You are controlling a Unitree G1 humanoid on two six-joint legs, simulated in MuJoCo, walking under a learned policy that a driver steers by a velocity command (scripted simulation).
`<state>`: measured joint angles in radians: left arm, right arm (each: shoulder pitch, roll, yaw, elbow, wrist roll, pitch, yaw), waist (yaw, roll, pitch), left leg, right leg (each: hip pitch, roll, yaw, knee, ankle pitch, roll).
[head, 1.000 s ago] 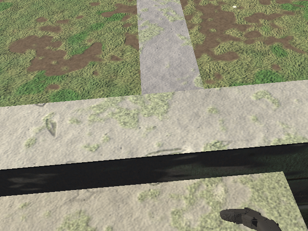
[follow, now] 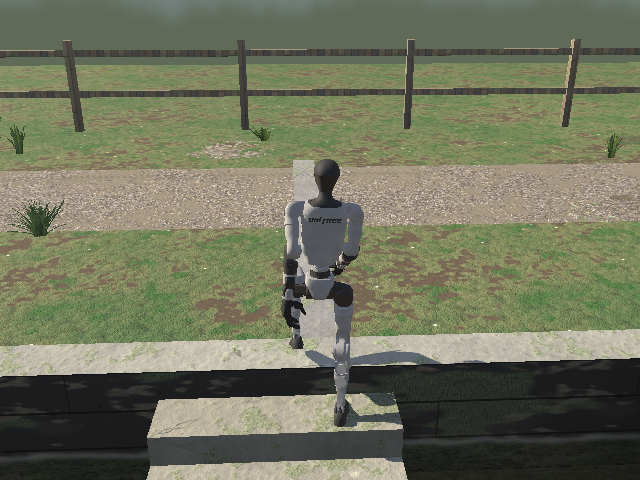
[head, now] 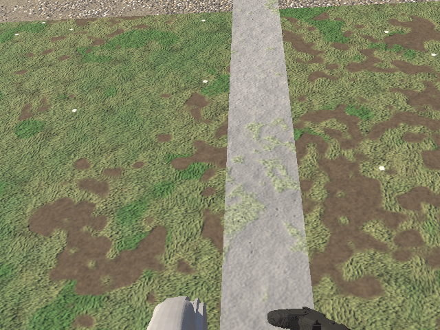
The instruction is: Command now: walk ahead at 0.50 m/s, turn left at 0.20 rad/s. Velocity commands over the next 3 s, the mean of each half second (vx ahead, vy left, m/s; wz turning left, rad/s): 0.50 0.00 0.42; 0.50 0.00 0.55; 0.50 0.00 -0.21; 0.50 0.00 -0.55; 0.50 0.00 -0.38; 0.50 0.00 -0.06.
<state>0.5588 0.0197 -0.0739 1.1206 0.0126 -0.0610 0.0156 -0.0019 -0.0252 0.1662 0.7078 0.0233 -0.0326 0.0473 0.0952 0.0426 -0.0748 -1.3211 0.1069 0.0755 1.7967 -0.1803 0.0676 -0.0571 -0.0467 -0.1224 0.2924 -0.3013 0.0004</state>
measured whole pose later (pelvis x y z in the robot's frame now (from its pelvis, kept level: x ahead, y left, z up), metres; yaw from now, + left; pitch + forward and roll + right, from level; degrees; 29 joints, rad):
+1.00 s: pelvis +0.56 +0.13 +0.17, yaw +34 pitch +2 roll -3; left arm 0.33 0.25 0.07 0.84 0.01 -0.11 0.00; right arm 0.18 -0.29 -0.07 0.66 0.02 -0.04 -0.01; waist 0.05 0.05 -0.02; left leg -0.77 0.09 -0.08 1.26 -0.23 0.02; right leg -0.17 0.05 -0.12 0.32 -0.19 -0.04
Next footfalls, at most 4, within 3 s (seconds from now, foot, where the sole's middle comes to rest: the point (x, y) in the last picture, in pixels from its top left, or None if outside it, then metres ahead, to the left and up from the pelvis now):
0.10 left None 0.24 0.11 -0.61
0.74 right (249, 272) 0.64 0.05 -0.61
1.24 left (135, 245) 0.71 0.41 -0.61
1.74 right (207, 165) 1.06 0.22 -0.61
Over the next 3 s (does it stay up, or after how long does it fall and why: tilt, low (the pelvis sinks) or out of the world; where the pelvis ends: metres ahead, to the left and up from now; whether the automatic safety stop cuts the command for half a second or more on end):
stays up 1.54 0.24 0.17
